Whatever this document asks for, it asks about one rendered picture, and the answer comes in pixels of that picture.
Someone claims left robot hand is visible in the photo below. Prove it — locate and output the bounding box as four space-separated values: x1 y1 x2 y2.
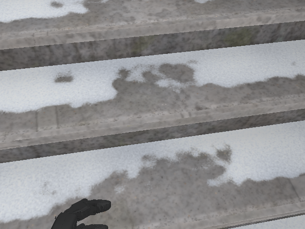
51 198 112 229

